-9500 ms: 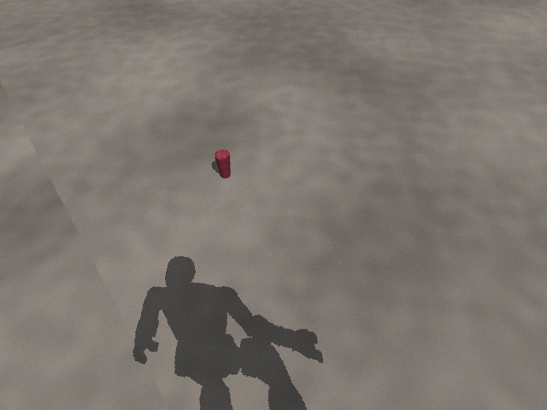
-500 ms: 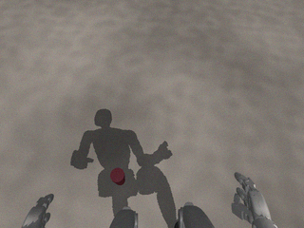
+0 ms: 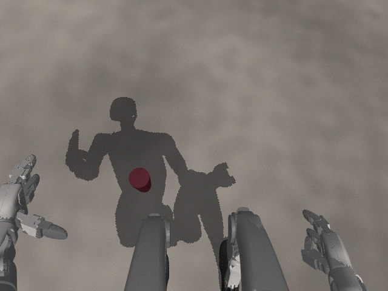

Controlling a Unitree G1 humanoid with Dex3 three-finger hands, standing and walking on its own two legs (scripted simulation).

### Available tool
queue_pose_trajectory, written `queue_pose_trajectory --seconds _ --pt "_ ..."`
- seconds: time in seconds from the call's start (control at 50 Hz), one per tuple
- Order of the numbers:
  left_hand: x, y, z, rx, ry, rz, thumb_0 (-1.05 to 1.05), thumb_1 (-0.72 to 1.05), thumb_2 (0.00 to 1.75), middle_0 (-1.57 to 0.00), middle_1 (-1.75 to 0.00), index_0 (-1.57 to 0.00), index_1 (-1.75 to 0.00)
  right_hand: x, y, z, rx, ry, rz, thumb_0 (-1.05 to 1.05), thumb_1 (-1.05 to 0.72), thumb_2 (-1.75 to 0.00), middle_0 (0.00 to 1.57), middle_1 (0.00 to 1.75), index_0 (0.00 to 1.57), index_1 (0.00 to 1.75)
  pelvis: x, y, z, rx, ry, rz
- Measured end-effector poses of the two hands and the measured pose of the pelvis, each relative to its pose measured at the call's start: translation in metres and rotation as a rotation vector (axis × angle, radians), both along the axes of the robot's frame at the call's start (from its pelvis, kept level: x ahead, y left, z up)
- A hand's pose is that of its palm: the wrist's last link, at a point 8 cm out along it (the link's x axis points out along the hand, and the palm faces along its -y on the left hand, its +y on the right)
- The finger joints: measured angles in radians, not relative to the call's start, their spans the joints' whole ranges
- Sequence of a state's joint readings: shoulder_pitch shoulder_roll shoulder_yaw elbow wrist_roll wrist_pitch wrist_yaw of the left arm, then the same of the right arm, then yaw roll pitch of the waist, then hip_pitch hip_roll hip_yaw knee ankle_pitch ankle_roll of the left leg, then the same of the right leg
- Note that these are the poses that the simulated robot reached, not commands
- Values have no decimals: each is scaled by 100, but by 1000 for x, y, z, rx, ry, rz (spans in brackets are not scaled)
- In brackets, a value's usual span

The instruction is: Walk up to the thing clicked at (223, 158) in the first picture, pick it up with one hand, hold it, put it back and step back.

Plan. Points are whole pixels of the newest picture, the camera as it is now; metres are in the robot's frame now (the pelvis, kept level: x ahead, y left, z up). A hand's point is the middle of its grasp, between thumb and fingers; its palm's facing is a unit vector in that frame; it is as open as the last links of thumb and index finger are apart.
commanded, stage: go down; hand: left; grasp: from the side
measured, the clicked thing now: (142, 182) +0.43 +0.20 -0.49
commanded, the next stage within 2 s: approach in 1.54 s
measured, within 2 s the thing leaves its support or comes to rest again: neither
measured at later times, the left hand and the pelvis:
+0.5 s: hand (47, 187) +0.33 +0.35 -0.13, palm faces +0.09 -0.98 -0.18, open 17.2 cm; pelvis -0.03 +0.00 -0.10, yaw -2 degrees
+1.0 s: hand (47, 182) +0.35 +0.37 -0.16, palm faces +0.10 -0.99 -0.14, open 17.3 cm; pelvis -0.05 +0.00 -0.16, yaw -2 degrees
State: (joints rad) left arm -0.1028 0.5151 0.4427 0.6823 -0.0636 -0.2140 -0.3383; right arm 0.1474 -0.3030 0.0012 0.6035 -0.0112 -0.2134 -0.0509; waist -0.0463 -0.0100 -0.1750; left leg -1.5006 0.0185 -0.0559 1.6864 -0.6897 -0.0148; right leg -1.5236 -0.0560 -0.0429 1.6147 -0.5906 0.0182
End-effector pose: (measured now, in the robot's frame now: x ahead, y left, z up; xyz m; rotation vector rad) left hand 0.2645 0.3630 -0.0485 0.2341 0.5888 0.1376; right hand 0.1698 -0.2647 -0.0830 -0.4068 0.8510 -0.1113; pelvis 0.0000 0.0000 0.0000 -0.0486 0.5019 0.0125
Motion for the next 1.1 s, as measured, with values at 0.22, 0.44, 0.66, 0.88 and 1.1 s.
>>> queue_pose_trajectory --seconds 0.22,0.44,0.66,0.88,1.1 --pt "5 25 -28 -5 -113 36 -1 -48 13 -6 -14 -6 -13 -38 -1 -65 21 137 7 2 -90 -90 20 30 21 30 -19 -6 -45 4 45 0" --pt "37 36 -63 -56 -221 -31 -1 -48 10 -5 -12 -5 -11 -53 -12 -94 -50 160 25 1 -90 -90 20 30 21 30 -34 -2 -87 -24 61 -8" --pt "42 53 -83 -73 -279 -25 -1 -51 7 -5 -9 -5 -8 -65 -7 -121 -64 205 30 1 -91 -90 20 30 21 30 -36 5 -115 -40 64 -5" --pt "56 56 -99 -86 -354 -43 -1 -51 7 -4 -8 -4 -8 -71 -4 -151 -65 214 57 1 -91 -90 20 30 21 30 -44 6 -144 -47 47 -6" --pt "60 62 -108 -94 -387 -37 -1 -50 9 -4 -9 -4 -9 -87 -12 -169 -81 244 64 1 -91 -90 20 30 21 30 -51 3 -165 -45 31 -7"
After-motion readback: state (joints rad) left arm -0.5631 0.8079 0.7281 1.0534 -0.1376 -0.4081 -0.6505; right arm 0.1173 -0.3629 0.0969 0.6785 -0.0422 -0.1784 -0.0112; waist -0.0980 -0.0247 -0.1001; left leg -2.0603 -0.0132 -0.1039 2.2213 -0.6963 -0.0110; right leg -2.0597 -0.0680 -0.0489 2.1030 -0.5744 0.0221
